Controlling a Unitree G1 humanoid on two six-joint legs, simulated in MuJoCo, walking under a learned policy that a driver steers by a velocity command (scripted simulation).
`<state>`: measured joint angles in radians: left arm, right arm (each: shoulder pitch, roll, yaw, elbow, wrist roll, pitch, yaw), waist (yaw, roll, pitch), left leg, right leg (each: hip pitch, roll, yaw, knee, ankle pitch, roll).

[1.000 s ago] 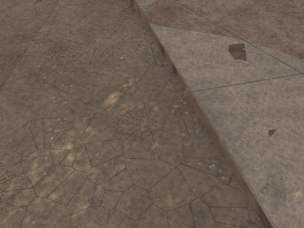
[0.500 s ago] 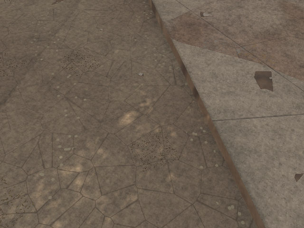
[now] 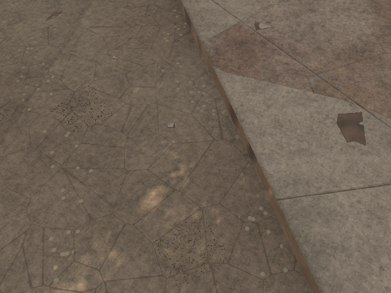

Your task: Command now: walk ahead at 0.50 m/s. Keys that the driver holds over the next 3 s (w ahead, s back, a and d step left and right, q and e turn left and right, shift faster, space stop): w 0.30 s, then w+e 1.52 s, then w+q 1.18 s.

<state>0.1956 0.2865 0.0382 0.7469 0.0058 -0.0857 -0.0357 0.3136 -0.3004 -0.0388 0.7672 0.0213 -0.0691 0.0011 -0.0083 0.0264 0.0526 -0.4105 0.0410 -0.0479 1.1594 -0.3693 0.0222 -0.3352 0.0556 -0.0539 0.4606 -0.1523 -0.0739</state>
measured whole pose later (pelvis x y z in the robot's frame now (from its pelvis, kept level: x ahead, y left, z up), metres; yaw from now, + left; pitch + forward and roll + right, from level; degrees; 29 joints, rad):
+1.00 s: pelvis +0.54 -0.02 -0.01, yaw -20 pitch +1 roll +1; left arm 0.16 0.30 0.08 0.70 -0.02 -0.04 -0.04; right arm 0.24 -0.30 -0.06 0.81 0.02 -0.08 0.00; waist -0.01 0.00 0.08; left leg -0.27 0.04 0.01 1.18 -0.46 -0.01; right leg -0.42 0.07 -0.03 0.62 -0.21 -0.10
